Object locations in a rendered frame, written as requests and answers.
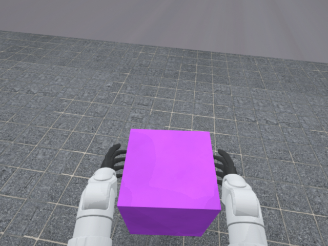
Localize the left robot forearm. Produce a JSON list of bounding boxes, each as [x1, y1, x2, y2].
[[67, 168, 117, 246]]

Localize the carton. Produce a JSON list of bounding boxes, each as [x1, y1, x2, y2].
[[117, 129, 221, 237]]

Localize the robot left hand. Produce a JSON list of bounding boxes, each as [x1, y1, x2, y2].
[[100, 143, 127, 178]]

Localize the right robot forearm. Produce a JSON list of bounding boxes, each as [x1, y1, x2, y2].
[[221, 174, 268, 246]]

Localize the robot right hand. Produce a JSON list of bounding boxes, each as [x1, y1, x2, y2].
[[213, 149, 237, 186]]

